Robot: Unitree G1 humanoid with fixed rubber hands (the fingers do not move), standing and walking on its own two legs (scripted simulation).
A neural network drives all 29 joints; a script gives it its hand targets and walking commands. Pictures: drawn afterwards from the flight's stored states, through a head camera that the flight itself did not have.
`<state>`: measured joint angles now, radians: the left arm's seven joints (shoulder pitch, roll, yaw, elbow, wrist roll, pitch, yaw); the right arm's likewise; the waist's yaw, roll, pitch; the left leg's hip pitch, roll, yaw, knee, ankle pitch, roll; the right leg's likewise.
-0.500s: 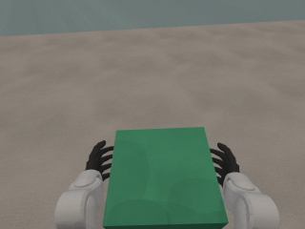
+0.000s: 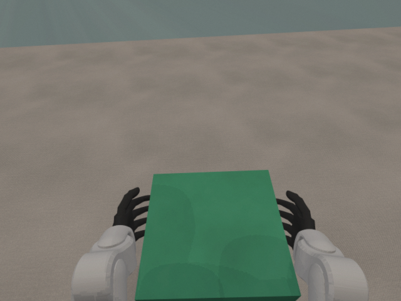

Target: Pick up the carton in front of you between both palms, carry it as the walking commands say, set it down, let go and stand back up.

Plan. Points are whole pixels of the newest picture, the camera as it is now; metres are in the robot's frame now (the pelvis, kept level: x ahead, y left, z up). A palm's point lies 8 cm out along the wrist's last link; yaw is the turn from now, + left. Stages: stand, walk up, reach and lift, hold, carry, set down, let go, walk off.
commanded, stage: carry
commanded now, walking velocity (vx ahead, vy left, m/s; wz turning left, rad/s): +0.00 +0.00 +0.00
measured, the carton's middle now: (213, 253) +0.23 +0.00 +0.02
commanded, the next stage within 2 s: hold in 0.90 s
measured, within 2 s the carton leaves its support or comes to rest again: neither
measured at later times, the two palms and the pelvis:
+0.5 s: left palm (127, 246) +0.22 +0.15 +0.06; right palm (294, 250) +0.22 -0.15 +0.06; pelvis -0.04 +0.00 +0.00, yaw +0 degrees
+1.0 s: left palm (132, 243) +0.24 +0.15 +0.04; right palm (290, 245) +0.24 -0.15 +0.04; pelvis -0.04 +0.00 +0.01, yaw +1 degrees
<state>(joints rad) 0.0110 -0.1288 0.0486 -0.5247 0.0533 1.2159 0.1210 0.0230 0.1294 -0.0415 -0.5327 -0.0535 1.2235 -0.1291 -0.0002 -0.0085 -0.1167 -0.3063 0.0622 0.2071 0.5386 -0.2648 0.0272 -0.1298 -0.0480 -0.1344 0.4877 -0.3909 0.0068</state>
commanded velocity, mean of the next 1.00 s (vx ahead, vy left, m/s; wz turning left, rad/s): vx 0.00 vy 0.00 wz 0.00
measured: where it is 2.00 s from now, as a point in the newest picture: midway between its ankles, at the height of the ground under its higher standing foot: outside the picture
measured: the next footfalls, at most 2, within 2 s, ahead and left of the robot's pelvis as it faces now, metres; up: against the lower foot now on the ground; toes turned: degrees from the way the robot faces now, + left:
none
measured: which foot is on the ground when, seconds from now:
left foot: down 0.00-1.00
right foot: down 0.00-1.00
